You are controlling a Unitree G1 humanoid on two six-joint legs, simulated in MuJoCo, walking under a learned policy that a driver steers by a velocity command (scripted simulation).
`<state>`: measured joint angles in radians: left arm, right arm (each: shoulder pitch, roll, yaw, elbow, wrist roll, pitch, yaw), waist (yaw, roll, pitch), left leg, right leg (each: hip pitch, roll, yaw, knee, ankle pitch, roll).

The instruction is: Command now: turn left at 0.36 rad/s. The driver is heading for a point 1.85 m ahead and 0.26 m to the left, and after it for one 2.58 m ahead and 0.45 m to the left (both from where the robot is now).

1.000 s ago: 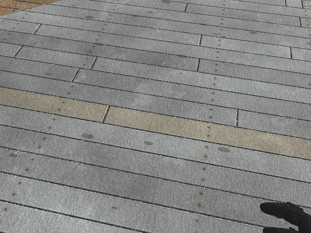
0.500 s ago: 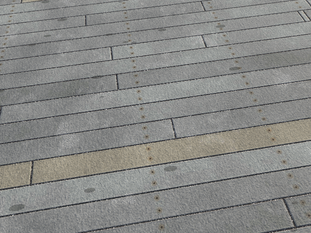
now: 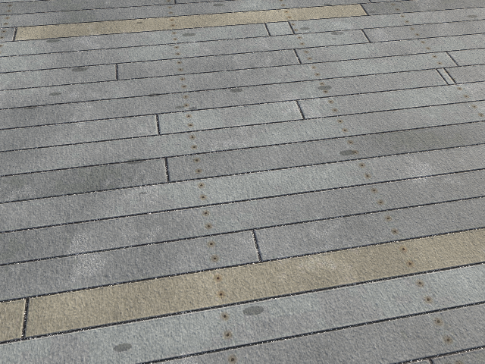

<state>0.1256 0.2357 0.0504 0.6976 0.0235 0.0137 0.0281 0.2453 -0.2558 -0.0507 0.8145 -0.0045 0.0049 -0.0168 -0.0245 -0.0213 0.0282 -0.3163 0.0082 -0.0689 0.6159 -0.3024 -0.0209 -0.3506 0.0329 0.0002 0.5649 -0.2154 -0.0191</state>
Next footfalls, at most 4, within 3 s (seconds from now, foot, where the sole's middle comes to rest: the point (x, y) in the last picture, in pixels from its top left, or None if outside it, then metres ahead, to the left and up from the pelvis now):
0.38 left None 0.02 0.15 -0.77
0.76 right None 0.07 -0.08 -0.76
2.62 right None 0.13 -0.07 -0.77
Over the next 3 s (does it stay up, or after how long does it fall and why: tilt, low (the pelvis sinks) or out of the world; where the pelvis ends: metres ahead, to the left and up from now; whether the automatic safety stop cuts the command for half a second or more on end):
stays up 0.22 0.05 0.01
